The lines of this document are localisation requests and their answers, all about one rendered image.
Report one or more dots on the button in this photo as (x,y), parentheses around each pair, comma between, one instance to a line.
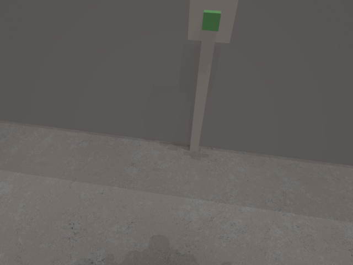
(211,20)

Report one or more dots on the panel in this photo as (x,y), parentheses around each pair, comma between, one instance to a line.
(208,38)

